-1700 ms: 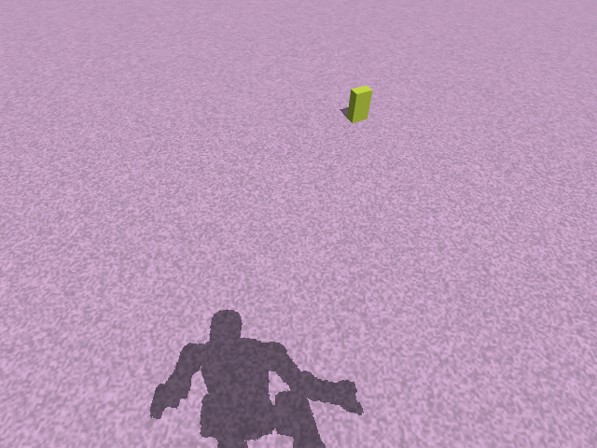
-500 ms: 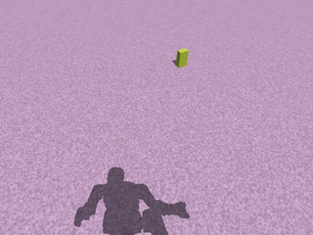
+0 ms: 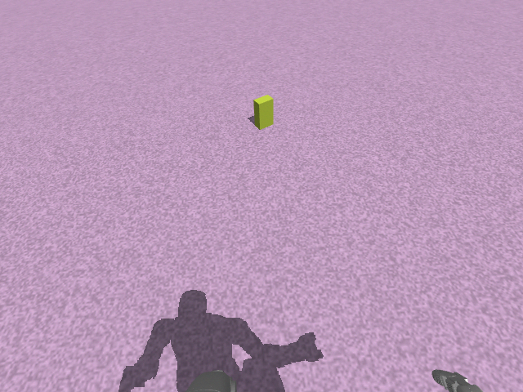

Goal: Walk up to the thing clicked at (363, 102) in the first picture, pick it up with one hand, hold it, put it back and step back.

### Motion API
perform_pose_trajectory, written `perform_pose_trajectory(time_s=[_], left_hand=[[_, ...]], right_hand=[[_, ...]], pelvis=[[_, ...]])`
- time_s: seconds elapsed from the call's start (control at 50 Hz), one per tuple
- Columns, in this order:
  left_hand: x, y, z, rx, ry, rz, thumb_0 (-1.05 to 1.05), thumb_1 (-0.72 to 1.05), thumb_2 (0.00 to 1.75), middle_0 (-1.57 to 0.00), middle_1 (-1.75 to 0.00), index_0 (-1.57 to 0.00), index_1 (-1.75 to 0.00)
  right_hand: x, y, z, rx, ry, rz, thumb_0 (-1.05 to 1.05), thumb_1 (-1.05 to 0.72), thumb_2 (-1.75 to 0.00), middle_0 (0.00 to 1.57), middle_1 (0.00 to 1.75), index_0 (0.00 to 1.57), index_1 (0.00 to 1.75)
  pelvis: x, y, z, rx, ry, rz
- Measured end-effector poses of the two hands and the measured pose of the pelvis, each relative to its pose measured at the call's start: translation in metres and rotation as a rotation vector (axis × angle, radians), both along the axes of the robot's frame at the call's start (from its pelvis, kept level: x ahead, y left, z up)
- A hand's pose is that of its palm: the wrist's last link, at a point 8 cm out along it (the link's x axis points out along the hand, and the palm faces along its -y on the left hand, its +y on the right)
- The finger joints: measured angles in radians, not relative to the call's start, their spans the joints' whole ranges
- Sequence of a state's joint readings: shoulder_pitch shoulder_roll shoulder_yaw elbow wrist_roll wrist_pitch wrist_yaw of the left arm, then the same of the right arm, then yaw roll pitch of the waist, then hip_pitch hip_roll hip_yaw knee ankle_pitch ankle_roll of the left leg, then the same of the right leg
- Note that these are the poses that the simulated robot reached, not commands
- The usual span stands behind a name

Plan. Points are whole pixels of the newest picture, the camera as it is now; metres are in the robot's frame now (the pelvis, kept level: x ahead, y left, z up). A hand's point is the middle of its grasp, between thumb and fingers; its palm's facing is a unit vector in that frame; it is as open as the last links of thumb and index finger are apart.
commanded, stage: walk up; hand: left
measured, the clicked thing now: (263, 112) +1.82 +0.09 -0.68
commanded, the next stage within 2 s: none
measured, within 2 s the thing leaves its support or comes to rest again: neither
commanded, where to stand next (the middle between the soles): +1.46 -0.07 m, yaw -7 degrees
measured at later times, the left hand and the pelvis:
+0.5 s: hand (152, 239) +0.45 +0.29 -0.13, palm faces -0.14 -0.91 -0.38, open 7.4 cm; pelvis +0.31 +0.02 +0.00, yaw -6 degrees
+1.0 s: hand (202, 180) +0.64 +0.20 -0.12, palm faces -0.10 -0.92 -0.38, open 7.4 cm; pelvis +0.57 -0.06 +0.00, yaw -7 degrees
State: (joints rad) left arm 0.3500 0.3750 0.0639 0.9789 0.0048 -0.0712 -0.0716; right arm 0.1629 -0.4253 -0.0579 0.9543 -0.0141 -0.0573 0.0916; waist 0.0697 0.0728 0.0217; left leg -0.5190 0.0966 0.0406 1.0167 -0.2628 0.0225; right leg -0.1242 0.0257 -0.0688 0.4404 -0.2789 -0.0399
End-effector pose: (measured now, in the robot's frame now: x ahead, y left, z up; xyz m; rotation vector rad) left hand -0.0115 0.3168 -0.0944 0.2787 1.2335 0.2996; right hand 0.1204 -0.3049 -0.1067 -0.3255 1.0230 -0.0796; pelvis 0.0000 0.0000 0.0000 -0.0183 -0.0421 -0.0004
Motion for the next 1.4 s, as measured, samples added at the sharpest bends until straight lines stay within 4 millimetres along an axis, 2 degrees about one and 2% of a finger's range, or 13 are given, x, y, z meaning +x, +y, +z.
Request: perform_pose_trajectory(time_s=[0.06,0.14,0.24,0.3,0.48,0.58,0.68,0.76,0.86,0.98,1.08,1.24,1.4], left_hand=[[0.022,-0.007,-0.008,-0.027,0.045,-0.009,0.01,0.9,0.9,-0.2,-0.3,-0.2,-0.3],[0.071,-0.005,-0.02,-0.053,0.067,-0.032,0.01,0.9,0.9,-0.21,-0.3,-0.21,-0.3],[0.156,0.017,-0.044,-0.051,0.076,-0.058,0.01,0.9,0.9,-0.21,-0.3,-0.21,-0.3],[0.219,0.024,-0.045,-0.035,0.069,-0.095,0.01,0.9,0.9,-0.2,-0.3,-0.2,-0.3],[0.434,0.018,0.002,0.005,-0.151,-0.287,0.01,0.91,0.9,-0.2,-0.3,-0.2,-0.29],[0.532,-0.009,0.018,0.018,-0.218,-0.363,0.01,0.91,0.9,-0.2,-0.3,-0.2,-0.29],[0.611,-0.044,0.012,0.047,-0.249,-0.378,0.0,0.91,0.9,-0.2,-0.3,-0.2,-0.3],[0.64,-0.071,0.011,0.04,-0.274,-0.336,0.0,0.91,0.9,-0.2,-0.3,-0.2,-0.3],[0.64,-0.085,0.017,0.016,-0.19,-0.275,0.0,0.9,0.9,-0.2,-0.3,-0.2,-0.3],[0.644,-0.075,0.01,0.013,-0.074,-0.225,0.01,0.9,0.9,-0.21,-0.3,-0.21,-0.3],[0.671,-0.053,-0.003,0.015,-0.031,-0.188,0.01,0.9,0.9,-0.21,-0.3,-0.21,-0.3],[0.759,-0.018,-0.036,0.004,0.026,-0.173,0.01,0.9,0.9,-0.2,-0.3,-0.2,-0.3],[0.882,-0.026,-0.015,-0.028,-0.075,-0.252,0.01,0.91,0.9,-0.2,-0.3,-0.2,-0.3]], right_hand=[[0.037,0.002,0.008,-0.001,-0.006,0.012,0.0,-0.91,-0.9,0.2,0.3,0.2,0.3],[0.091,0.001,0.012,-0.036,0.01,0.014,0.0,-0.9,-0.9,0.2,0.3,0.21,0.3],[0.171,0.006,0.007,-0.089,-0.016,-0.013,0.0,-0.9,-0.9,0.2,0.3,0.21,0.3],[0.203,0.012,0.01,-0.097,-0.058,-0.036,0.0,-0.91,-0.9,0.2,0.3,0.21,0.3],[0.207,0.0,0.02,-0.076,0.021,-0.221,0.0,-0.9,-0.9,0.21,0.3,0.21,0.3],[0.218,-0.022,0.003,-0.062,0.121,-0.27,0.0,-0.9,-0.9,0.21,0.3,0.21,0.3],[0.26,-0.055,-0.033,-0.038,0.176,-0.301,0.01,-0.9,-0.9,0.2,0.3,0.21,0.3],[0.318,-0.065,-0.042,-0.011,0.198,-0.265,0.01,-0.91,-0.9,0.2,0.29,0.2,0.3],[0.402,-0.071,-0.021,0.014,0.119,-0.217,0.01,-0.91,-0.9,0.2,0.29,0.2,0.3],[0.483,-0.08,-0.001,-0.012,0.069,-0.186,0.0,-0.91,-0.9,0.2,0.3,0.2,0.3],[0.546,-0.078,0.007,-0.052,0.093,-0.143,0.0,-0.91,-0.9,0.2,0.29,0.2,0.3],[0.659,-0.051,0.011,-0.104,0.017,-0.12,0.0,-0.91,-0.9,0.2,0.3,0.2,0.3],[0.694,-0.032,0.024,-0.077,0.034,-0.192,0.0,-0.9,-0.9,0.2,0.3,0.21,0.3]], pelvis=[[0.033,-0.002,0.001,-0.01,0.008,-0.014],[0.084,0.002,-0.004,-0.021,0.024,-0.022],[0.16,0.017,-0.022,0.004,0.045,-0.031],[0.196,0.025,-0.022,0.03,0.04,-0.049],[0.302,0.018,0.001,0.04,0.006,-0.095],[0.36,0.0,-0.004,0.058,-0.001,-0.112],[0.429,-0.032,-0.025,0.056,0.005,-0.113],[0.468,-0.051,-0.024,0.043,-0.008,-0.114],[0.511,-0.06,-0.002,0.04,-0.01,-0.127],[0.564,-0.061,0.004,0.003,0.003,-0.124],[0.615,-0.054,-0.001,-0.022,0.021,-0.103],[0.706,-0.026,-0.018,0.002,0.025,-0.097],[0.777,-0.021,0.002,0.012,0.005,-0.095]])
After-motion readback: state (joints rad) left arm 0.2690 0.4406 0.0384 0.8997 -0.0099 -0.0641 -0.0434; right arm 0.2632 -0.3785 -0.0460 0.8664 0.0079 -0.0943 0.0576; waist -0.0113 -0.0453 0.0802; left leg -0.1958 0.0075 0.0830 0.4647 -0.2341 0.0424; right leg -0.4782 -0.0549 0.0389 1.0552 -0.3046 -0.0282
